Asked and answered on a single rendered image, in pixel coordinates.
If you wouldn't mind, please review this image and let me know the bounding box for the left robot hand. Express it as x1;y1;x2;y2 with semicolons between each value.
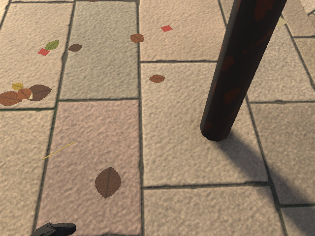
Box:
30;222;77;236

